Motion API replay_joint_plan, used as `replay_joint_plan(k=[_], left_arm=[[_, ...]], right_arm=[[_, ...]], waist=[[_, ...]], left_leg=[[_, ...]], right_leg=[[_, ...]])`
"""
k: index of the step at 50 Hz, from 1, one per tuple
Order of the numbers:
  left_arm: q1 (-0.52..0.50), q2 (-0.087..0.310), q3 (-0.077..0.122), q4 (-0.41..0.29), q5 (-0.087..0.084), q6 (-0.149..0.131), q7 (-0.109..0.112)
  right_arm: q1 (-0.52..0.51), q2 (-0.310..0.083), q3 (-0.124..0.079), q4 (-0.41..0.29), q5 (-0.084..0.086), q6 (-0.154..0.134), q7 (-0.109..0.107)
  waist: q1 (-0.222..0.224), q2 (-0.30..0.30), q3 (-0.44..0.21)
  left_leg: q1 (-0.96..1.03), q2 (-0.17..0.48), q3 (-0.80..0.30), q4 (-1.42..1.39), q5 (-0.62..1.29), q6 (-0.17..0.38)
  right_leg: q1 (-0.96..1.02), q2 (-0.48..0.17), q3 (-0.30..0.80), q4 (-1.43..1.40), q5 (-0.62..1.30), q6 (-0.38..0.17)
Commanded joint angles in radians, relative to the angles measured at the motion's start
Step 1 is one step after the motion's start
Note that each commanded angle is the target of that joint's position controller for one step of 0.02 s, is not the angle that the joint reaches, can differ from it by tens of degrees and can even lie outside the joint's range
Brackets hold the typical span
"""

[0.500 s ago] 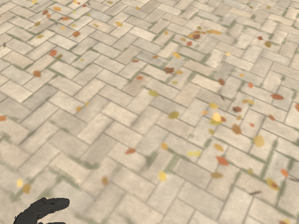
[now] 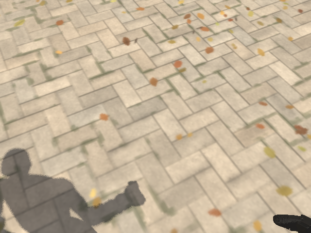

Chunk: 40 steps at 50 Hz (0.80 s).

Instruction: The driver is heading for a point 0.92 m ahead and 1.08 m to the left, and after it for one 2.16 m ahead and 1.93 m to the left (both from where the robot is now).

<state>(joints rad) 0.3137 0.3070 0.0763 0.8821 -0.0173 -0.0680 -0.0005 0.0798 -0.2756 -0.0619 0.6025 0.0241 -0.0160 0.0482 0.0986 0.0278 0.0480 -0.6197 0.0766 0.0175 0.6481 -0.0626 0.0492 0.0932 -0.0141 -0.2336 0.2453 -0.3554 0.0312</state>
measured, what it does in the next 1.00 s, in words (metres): walks ahead, turning left: left foot, then right foot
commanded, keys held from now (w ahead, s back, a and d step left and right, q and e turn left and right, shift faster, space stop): w+q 0.34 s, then w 0.50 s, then w+q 0.16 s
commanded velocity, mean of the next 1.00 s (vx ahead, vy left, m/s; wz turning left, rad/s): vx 0.50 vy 0.00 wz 0.37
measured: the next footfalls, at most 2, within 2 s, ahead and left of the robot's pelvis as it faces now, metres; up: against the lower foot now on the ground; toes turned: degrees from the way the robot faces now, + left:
left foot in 0.06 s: +0.21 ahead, +0.11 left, +0.00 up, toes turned +4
right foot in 0.54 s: +0.51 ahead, -0.05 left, +0.00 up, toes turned +17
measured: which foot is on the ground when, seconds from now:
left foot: up 0.00-0.04, down 0.06-0.56, up 0.58-1.00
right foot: down 0.00-0.06, up 0.08-0.52, down 0.54-1.00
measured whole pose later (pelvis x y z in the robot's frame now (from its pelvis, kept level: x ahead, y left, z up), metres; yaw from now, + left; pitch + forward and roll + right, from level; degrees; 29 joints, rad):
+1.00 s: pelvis +0.56 +0.09 +0.00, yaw +20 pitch +2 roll -2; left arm 0.38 0.30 0.05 0.87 -0.02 -0.06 -0.01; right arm 0.06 -0.26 -0.03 0.65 0.02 -0.06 0.04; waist 0.10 0.03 0.01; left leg -0.58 0.05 -0.01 0.55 -0.02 0.04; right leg 0.06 0.03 -0.06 0.23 -0.33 -0.01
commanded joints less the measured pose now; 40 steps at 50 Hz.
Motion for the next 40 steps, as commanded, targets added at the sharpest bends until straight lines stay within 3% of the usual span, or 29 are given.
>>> replay_joint_plan(k=[1, 2, 3, 4, 5, 6, 7, 8, 9, 10, 13, 18, 20, 23, 25, 26, 27, 28, 29, 30, 31, 32, 33, 35, 38, 40], left_arm=[[-0.033, 0.222, 0.052, -0.056, -0.017, 0.010, 0.012], [-0.048, 0.222, 0.051, -0.061, -0.021, 0.017, 0.017], [-0.042, 0.191, 0.037, -0.070, -0.006, 0.015, 0.022], [0.035, 0.041, -0.010, -0.126, 0.045, -0.003, 0.009], [-0.021, 0.083, -0.015, -0.150, 0.018, -0.043, -0.005], [-0.129, 0.150, 0.004, -0.180, -0.023, -0.065, -0.015], [-0.152, 0.136, -0.004, -0.190, -0.022, -0.077, -0.015], [-0.150, 0.132, -0.003, -0.177, 0.003, -0.079, -0.007], [-0.132, 0.144, 0.005, -0.169, 0.018, -0.070, -0.005], [-0.116, 0.144, 0.008, -0.168, 0.022, -0.057, -0.008], [-0.138, 0.099, -0.002, -0.178, 0.036, -0.032, -0.005], [-0.321, 0.050, -0.026, -0.224, 0.026, -0.034, -0.018], [-0.353, 0.060, -0.025, -0.234, 0.015, -0.041, -0.027], [-0.363, 0.092, -0.013, -0.246, 0.015, -0.050, -0.036], [-0.314, 0.107, -0.004, -0.239, 0.015, -0.055, -0.037], [-0.239, 0.123, 0.009, -0.217, 0.020, -0.058, -0.032], [-0.116, 0.160, 0.023, -0.199, 0.032, -0.064, -0.027], [0.025, 0.248, 0.046, -0.179, 0.047, -0.062, -0.023], [0.105, 0.227, 0.049, -0.132, 0.018, -0.050, -0.036], [0.069, 0.153, 0.026, -0.140, -0.003, -0.046, -0.037], [0.012, 0.121, 0.015, -0.153, 0.007, -0.037, -0.031], [-0.036, 0.103, 0.006, -0.156, 0.019, -0.031, -0.030], [-0.064, 0.080, -0.003, -0.157, 0.027, -0.032, -0.027], [-0.072, 0.068, -0.009, -0.152, 0.027, -0.036, -0.025], [-0.046, 0.110, 0.002, -0.131, 0.012, -0.040, -0.018], [-0.029, 0.128, 0.007, -0.119, 0.008, -0.034, -0.014]], right_arm=[[0.021, -0.117, -0.044, -0.082, -0.006, -0.007, 0.007], [0.162, -0.157, -0.070, -0.046, -0.004, -0.004, 0.001], [0.344, -0.222, -0.104, 0.005, 0.000, 0.006, -0.017], [0.341, -0.338, -0.119, 0.010, 0.011, 0.004, -0.032], [0.362, -0.296, -0.098, -0.032, 0.003, -0.016, -0.025], [0.336, -0.227, -0.077, -0.017, -0.007, -0.032, -0.019], [0.289, -0.200, -0.068, -0.013, -0.005, -0.041, -0.019], [0.216, -0.173, -0.058, -0.020, -0.007, -0.043, -0.021], [0.168, -0.148, -0.048, -0.034, -0.018, -0.045, -0.024], [0.146, -0.145, -0.045, -0.043, -0.023, -0.045, -0.028], [0.159, -0.166, -0.050, -0.026, -0.016, -0.050, -0.045], [0.229, -0.187, -0.056, 0.015, -0.007, -0.039, -0.066], [0.271, -0.179, -0.053, 0.042, -0.005, -0.040, -0.064], [0.305, -0.163, -0.047, 0.072, -0.004, -0.037, -0.063], [0.299, -0.166, -0.049, 0.082, -0.008, -0.028, -0.062], [0.291, -0.151, -0.043, 0.081, -0.009, -0.026, -0.061], [0.288, -0.113, -0.027, 0.072, -0.016, -0.026, -0.059], [0.385, -0.065, -0.008, 0.058, -0.008, -0.035, -0.062], [0.433, -0.069, -0.002, 0.065, 0.003, -0.044, -0.064], [0.345, -0.152, -0.021, 0.062, 0.014, -0.048, -0.063], [0.243, -0.162, -0.022, 0.042, 0.010, -0.049, -0.062], [0.181, -0.151, -0.020, 0.024, -0.006, -0.052, -0.060], [0.170, -0.139, -0.023, 0.023, -0.017, -0.053, -0.057], [0.202, -0.101, -0.017, 0.037, -0.014, -0.050, -0.052], [0.146, -0.066, -0.002, 0.019, -0.022, -0.050, -0.052], [0.085, -0.050, 0.007, 0.008, -0.023, -0.056, -0.047]], waist=[[-0.100, -0.129, -0.046], [-0.184, -0.116, -0.119], [-0.270, -0.059, -0.208], [-0.163, 0.230, -0.268], [-0.203, 0.178, -0.452], [-0.230, 0.097, -0.324], [-0.193, 0.047, -0.219], [-0.145, -0.012, -0.155], [-0.108, 0.004, -0.127], [-0.086, 0.017, -0.115], [-0.076, 0.004, -0.083], [-0.149, 0.037, -0.039], [-0.170, 0.048, -0.037], [-0.171, 0.067, -0.028], [-0.140, 0.098, -0.028], [-0.100, 0.097, -0.060], [-0.043, 0.062, -0.169], [-0.035, -0.138, -0.338], [-0.029, -0.345, -0.384], [-0.009, -0.211, -0.246], [-0.011, -0.129, -0.147], [-0.032, -0.086, -0.067], [-0.059, -0.093, -0.042], [-0.088, -0.130, -0.048], [-0.082, -0.114, -0.038], [-0.063, -0.100, -0.034]], left_leg=[[0.146, -0.091, 0.087, -0.026, -0.123, 0.059], [0.338, -0.133, 0.102, -0.080, -0.088, 0.094], [0.644, -0.112, 0.013, -0.109, -0.058, 0.138], [0.981, 0.155, -0.494, -0.148, -0.137, 0.291], [1.064, 0.269, -0.877, -0.319, -0.325, 0.397], [0.991, 0.236, -0.740, -0.351, -0.285, 0.333], [0.847, 0.194, -0.610, -0.353, -0.210, 0.296], [0.700, 0.152, -0.515, -0.359, -0.104, 0.265], [0.596, 0.123, -0.451, -0.377, 0.002, 0.254], [0.531, 0.109, -0.430, -0.398, 0.048, 0.255], [0.406, 0.078, -0.345, -0.424, 0.145, 0.260], [0.332, 0.006, -0.265, -0.413, 0.000, 0.185], [0.363, 0.031, -0.290, -0.395, -0.044, 0.173], [0.472, 0.080, -0.352, -0.322, -0.046, 0.159], [0.515, 0.095, -0.375, -0.267, 0.037, 0.142], [0.518, 0.062, -0.357, -0.190, 0.151, 0.122], [0.469, 0.009, -0.306, -0.002, 0.178, 0.088], [0.184, -0.112, -0.198, 0.341, -0.040, 0.011], [-0.050, -0.176, -0.173, 0.579, -0.507, -0.031], [-0.160, -0.123, -0.218, 0.664, -0.475, -0.027], [-0.173, -0.077, -0.178, 0.664, -0.396, -0.022], [-0.159, -0.042, -0.142, 0.603, -0.334, -0.020], [-0.118, -0.005, -0.137, 0.534, -0.283, -0.020], [-0.041, 0.017, -0.115, 0.459, -0.245, -0.028], [-0.059, 0.031, -0.084, 0.309, -0.172, -0.051], [-0.042, 0.028, -0.069, 0.174, -0.058, -0.058]], right_leg=[[0.008, -0.263, 0.042, 0.164, 1.001, -0.137], [-0.045, -0.240, 0.015, 0.349, 1.053, -0.114], [-0.247, -0.206, 0.009, 0.619, 0.870, -0.074], [-0.708, -0.034, 0.035, 0.986, -0.075, -0.014], [-0.850, 0.044, 0.288, 1.158, -0.259, -0.012], [-0.941, -0.013, 0.328, 1.154, -0.160, -0.030], [-0.921, -0.053, 0.319, 1.066, -0.073, -0.044], [-0.855, -0.086, 0.319, 0.976, -0.019, -0.038], [-0.781, -0.106, 0.325, 0.916, 0.016, -0.030], [-0.735, -0.109, 0.324, 0.886, 0.034, -0.020], [-0.700, -0.093, 0.292, 0.749, 0.105, 0.027], [-0.606, -0.023, 0.276, 0.384, 0.435, 0.045], [-0.578, -0.017, 0.284, 0.331, 0.483, 0.034], [-0.589, -0.018, 0.296, 0.274, 0.401, -0.006], [-0.536, -0.007, 0.271, 0.247, 0.310, -0.042], [-0.432, 0.011, 0.247, 0.213, 0.299, -0.070], [-0.232, -0.065, 0.312, 0.240, 0.328, -0.121], [0.136, -0.267, 0.640, 0.238, 0.257, -0.262], [0.259, -0.381, 1.004, 0.078, -0.017, -0.352], [0.175, -0.364, 0.975, 0.037, -0.183, -0.313], [0.057, -0.326, 0.832, 0.031, -0.151, -0.274], [-0.071, -0.282, 0.726, 0.005, -0.048, -0.263], [-0.147, -0.248, 0.658, -0.015, 0.041, -0.252], [-0.213, -0.205, 0.569, -0.051, 0.169, -0.249], [-0.225, -0.206, 0.479, -0.090, 0.324, -0.271], [-0.223, -0.188, 0.415, -0.100, 0.371, -0.256]])
Velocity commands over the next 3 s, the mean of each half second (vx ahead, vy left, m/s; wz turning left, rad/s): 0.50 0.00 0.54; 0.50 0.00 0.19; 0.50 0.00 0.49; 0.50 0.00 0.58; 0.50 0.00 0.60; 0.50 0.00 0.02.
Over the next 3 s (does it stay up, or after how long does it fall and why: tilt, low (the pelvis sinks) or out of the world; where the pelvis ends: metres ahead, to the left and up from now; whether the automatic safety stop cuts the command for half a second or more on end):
stays up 1.24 0.90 0.00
